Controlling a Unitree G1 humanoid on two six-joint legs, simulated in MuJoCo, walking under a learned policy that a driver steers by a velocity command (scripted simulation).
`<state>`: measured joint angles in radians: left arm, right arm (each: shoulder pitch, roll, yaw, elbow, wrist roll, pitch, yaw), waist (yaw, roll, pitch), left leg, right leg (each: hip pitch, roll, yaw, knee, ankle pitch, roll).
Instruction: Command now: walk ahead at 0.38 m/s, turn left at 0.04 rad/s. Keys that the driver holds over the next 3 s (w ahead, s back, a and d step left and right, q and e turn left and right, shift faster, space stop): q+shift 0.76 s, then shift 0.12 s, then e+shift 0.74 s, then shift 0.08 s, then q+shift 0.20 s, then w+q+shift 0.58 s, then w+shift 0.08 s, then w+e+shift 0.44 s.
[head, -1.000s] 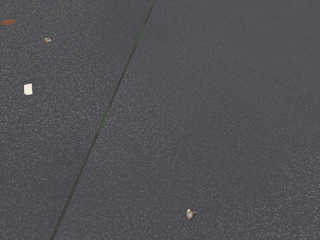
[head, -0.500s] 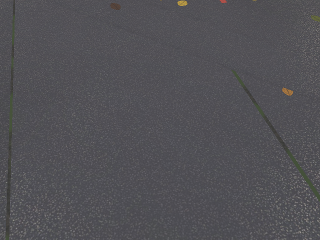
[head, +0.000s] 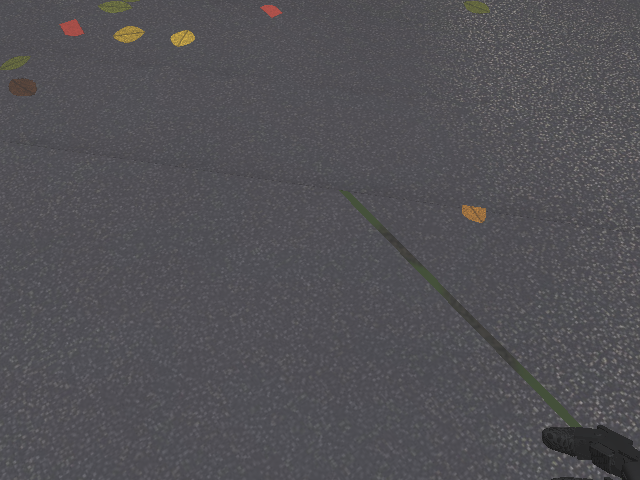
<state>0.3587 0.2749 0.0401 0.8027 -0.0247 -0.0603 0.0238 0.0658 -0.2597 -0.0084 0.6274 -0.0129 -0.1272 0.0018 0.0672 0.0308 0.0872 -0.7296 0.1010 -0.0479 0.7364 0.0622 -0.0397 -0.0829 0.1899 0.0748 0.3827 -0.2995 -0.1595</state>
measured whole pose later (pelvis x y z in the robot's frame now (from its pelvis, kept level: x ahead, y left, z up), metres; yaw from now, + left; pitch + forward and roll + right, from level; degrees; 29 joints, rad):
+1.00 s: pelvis +0.30 +0.02 +0.01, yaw +42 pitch +1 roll +0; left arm 0.16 0.24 0.04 0.71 0.00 0.01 0.01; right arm 0.19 -0.29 -0.05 0.59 0.00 0.05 -0.03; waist 0.04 0.03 0.05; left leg -0.41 0.03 -0.08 0.83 -0.41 -0.10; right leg -0.27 -0.01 -0.02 0.45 -0.21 -0.03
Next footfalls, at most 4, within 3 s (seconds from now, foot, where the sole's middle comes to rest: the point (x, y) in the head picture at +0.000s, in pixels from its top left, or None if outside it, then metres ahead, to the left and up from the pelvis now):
0.12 left None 0.33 0.12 -0.77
0.64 right None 0.42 -0.03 -0.77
1.08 left None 0.23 0.14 -0.77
1.44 right None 0.40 -0.07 -0.77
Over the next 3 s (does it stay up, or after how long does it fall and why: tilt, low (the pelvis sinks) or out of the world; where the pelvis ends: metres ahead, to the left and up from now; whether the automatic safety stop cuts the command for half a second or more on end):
stays up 0.91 0.44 -0.02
